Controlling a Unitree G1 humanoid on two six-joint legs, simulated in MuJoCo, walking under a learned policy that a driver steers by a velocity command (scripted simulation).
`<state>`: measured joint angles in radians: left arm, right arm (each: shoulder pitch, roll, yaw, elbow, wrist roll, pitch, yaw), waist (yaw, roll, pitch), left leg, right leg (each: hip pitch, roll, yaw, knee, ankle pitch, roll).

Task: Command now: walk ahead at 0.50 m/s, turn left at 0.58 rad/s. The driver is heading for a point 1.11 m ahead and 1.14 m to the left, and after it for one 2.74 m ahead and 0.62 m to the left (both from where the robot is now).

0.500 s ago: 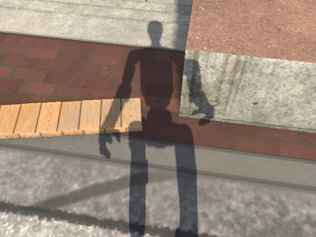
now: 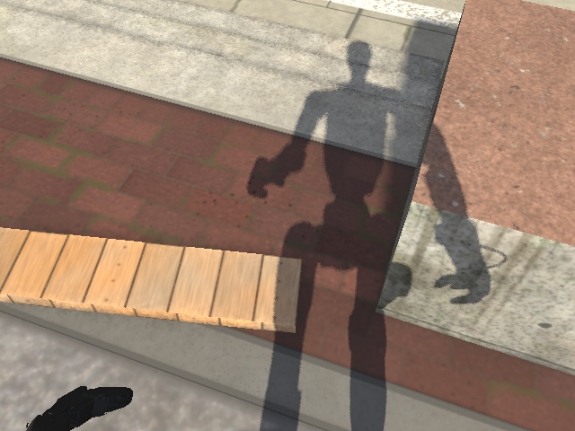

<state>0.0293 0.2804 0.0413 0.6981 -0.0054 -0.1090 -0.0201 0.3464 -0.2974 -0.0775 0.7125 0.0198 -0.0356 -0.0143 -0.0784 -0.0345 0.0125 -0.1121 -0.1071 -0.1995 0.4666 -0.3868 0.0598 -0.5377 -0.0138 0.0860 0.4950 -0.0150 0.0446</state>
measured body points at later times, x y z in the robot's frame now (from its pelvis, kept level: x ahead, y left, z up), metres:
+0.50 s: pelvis +0.26 +0.01 +0.00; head +0.30 +0.03 +0.44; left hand +0.17 +0.30 -0.13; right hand +0.56 -0.13 -0.07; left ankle +0.38 +0.18 -0.71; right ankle +0.15 -0.14 -0.73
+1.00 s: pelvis +0.53 +0.13 +0.01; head +0.55 +0.16 +0.46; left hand +0.60 +0.45 -0.06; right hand +0.74 -0.09 -0.10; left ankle +0.38 +0.17 -0.73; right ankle +0.74 +0.09 -0.69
